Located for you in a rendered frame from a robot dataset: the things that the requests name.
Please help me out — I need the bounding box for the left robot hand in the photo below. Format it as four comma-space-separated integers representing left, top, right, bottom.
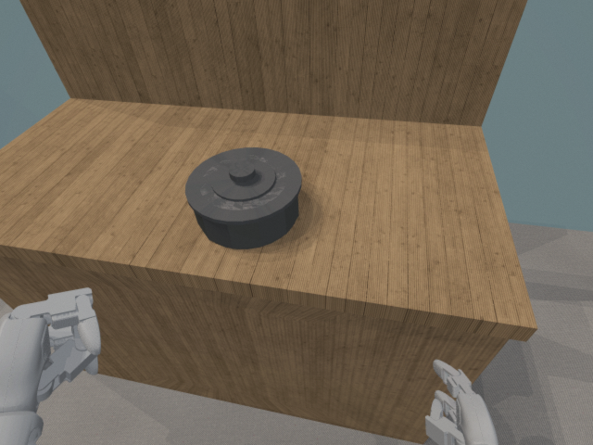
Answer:
0, 287, 101, 413

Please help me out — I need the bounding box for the table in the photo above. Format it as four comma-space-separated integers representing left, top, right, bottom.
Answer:
0, 0, 538, 445

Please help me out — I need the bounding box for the knob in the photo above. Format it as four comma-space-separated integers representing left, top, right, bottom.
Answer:
229, 161, 256, 183

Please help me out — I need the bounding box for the pot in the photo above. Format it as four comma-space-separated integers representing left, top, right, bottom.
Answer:
195, 197, 299, 249

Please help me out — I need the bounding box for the right robot hand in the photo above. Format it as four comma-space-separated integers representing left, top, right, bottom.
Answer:
425, 360, 498, 445

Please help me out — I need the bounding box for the lid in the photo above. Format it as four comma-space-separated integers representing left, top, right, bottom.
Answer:
185, 147, 302, 225

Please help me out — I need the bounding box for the left robot forearm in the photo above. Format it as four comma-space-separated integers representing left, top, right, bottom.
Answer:
0, 411, 44, 445

